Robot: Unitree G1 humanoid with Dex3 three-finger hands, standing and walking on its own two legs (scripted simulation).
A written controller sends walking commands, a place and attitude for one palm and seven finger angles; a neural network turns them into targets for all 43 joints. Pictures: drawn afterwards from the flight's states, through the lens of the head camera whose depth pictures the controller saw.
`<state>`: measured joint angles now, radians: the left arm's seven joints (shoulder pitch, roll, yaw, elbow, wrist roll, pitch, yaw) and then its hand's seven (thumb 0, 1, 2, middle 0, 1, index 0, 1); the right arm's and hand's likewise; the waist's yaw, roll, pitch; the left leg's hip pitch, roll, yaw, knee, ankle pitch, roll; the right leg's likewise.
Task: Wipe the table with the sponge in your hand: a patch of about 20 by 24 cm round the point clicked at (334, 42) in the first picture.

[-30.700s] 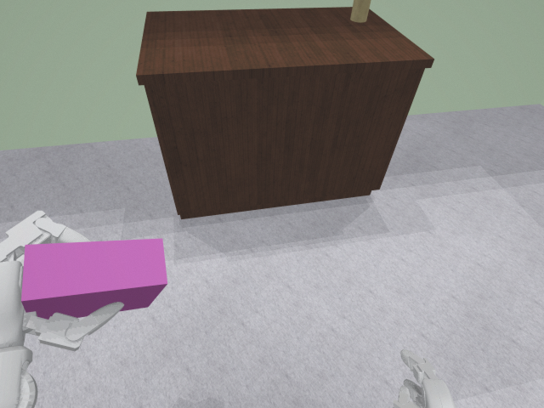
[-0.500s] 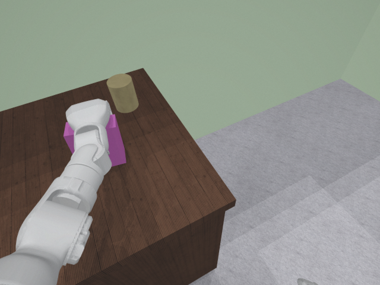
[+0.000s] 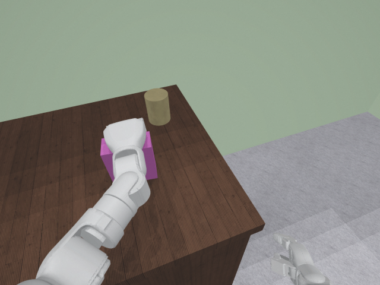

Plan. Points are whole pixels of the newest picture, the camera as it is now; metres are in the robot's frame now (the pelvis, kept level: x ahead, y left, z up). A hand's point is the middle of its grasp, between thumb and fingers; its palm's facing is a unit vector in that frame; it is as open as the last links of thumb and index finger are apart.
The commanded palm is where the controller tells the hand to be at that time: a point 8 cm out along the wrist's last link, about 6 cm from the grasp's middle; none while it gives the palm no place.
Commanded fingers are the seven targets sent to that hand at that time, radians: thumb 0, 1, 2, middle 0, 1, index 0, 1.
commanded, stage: wipe back along the third lane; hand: left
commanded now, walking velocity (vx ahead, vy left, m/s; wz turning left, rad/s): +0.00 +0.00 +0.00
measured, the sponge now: (133, 164) +0.38 +0.19 +0.04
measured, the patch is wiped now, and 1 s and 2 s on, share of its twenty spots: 1.00 1.00 1.00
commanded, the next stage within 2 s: slide back across to the middle lane in 0.94 s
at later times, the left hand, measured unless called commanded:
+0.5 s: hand (141, 167) +0.34 +0.15 +0.09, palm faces +0.09 -0.09 -0.99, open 9.6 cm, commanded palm +0.28 +0.13 +0.12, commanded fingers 0.00 0.10 1.30 -1.20 -1.60 -1.20 -1.60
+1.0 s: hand (150, 185) +0.29 +0.12 +0.09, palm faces +0.11 -0.11 -0.99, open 9.6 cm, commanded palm +0.23 +0.11 +0.12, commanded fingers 0.00 0.10 1.30 -1.20 -1.60 -1.20 -1.60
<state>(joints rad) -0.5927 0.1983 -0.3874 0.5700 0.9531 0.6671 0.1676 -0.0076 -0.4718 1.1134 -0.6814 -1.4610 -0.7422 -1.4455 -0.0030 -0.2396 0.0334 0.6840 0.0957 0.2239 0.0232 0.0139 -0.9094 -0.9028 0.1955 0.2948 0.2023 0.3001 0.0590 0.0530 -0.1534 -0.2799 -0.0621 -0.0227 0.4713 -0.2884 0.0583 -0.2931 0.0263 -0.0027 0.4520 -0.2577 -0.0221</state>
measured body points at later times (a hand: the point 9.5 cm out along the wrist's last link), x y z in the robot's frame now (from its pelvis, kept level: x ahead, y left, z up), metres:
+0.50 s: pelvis -0.01 -0.01 +0.00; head -0.04 -0.04 +0.44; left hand +0.33 +0.15 +0.15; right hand +0.23 -0.19 -0.08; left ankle -0.04 +0.08 -0.74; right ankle -0.02 -0.11 -0.74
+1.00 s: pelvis -0.02 -0.05 +0.00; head -0.07 -0.10 +0.44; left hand +0.28 +0.12 +0.15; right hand +0.22 -0.26 -0.08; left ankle -0.04 +0.08 -0.74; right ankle -0.02 -0.11 -0.74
